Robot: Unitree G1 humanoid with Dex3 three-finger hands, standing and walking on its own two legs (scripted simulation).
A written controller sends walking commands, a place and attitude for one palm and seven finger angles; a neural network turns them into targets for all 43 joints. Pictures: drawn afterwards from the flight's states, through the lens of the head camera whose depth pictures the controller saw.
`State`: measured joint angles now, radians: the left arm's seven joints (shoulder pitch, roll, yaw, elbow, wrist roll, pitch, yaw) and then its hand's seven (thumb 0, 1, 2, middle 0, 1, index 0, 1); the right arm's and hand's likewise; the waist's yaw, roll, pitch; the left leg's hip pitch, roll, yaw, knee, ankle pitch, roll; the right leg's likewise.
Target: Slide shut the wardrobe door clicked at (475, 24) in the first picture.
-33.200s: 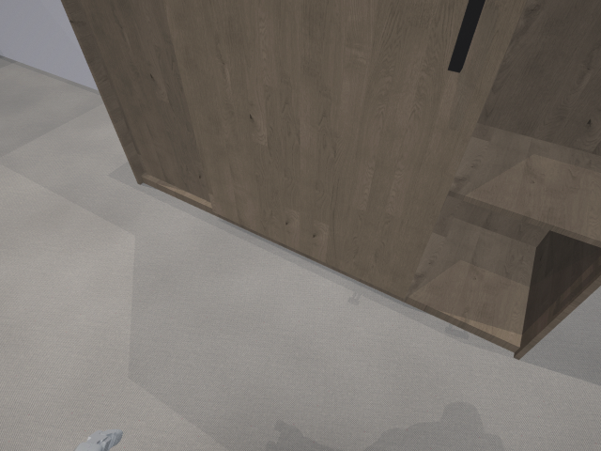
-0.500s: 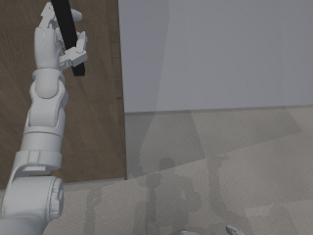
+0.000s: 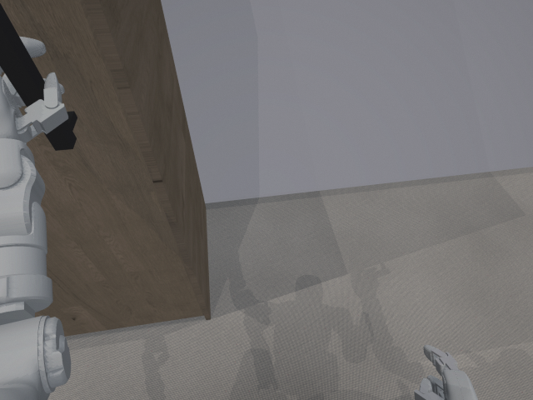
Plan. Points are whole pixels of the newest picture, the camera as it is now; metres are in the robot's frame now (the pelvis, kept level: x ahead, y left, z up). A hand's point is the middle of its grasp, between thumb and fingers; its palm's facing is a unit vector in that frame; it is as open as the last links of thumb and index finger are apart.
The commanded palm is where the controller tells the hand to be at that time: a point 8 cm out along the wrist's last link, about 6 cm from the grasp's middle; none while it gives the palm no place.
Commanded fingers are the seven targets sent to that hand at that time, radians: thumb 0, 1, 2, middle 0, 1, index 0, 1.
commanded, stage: stop walking and hold the door there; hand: left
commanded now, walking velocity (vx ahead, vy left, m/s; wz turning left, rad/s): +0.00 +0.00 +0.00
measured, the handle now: (31, 67) +0.45 +0.31 +0.27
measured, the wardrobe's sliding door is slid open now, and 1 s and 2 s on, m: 0.00 0.00 0.00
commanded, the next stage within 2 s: loosen the grip on the handle in 0.16 s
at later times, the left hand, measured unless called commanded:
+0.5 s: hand (37, 104) +0.41 +0.30 +0.24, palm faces +0.43 -0.87 -0.23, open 9.0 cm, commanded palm +0.37 +0.33 +0.23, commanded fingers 0.00 -0.55 0.20 -0.41 -1.35 -0.41 -1.35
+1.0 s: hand (43, 102) +0.42 +0.30 +0.23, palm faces +0.41 -0.89 -0.21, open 14.6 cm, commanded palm +0.38 +0.35 +0.24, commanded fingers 0.00 -0.55 0.20 -0.25 -1.15 -0.25 -1.15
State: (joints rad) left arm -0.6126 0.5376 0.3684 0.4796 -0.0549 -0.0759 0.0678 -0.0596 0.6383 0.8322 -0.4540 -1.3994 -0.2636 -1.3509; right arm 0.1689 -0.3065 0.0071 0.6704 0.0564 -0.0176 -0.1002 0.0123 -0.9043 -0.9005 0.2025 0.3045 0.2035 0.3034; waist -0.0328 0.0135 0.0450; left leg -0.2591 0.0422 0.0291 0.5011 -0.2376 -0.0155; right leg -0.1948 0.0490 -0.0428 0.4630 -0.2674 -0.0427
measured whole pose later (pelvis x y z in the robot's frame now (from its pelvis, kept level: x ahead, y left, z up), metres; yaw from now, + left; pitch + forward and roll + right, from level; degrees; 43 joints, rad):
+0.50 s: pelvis -0.04 +0.03 -0.01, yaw +0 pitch +3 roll +0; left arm -0.82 0.54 0.38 0.80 0.08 -0.10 0.06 -0.03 0.18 0.61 -0.46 -1.40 -0.37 -1.36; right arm 0.28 -0.26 0.01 0.68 0.00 -0.11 -0.05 0.01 -0.90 -0.90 0.20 0.30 0.21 0.30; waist -0.06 0.03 -0.03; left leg -0.39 0.00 0.06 0.52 -0.18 0.03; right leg -0.36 0.00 -0.02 0.54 -0.23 -0.01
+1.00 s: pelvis -0.03 +0.04 -0.01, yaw +0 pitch +4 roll -1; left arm -0.80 0.53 0.32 0.74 0.06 -0.18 0.08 -0.01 -0.55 0.20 -0.51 -1.35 -0.27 -1.17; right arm 0.35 -0.26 0.02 0.74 0.00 -0.15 -0.09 0.01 -0.90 -0.90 0.20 0.30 0.21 0.30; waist -0.05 -0.01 -0.04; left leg -0.43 -0.02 0.04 0.59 -0.24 0.05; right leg -0.37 0.00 -0.02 0.58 -0.28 0.00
